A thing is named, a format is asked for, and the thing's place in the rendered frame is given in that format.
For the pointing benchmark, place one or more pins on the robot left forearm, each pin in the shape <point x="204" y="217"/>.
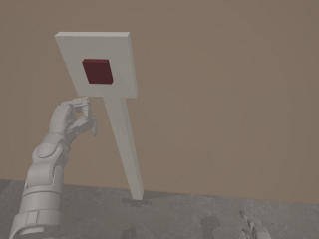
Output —
<point x="39" y="210"/>

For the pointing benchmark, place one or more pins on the button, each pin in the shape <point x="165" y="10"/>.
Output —
<point x="98" y="71"/>

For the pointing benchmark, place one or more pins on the robot left hand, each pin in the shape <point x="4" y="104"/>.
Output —
<point x="64" y="121"/>

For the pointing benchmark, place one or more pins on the panel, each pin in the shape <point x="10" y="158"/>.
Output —
<point x="116" y="47"/>

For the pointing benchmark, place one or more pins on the robot right hand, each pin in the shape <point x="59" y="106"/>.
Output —
<point x="258" y="231"/>

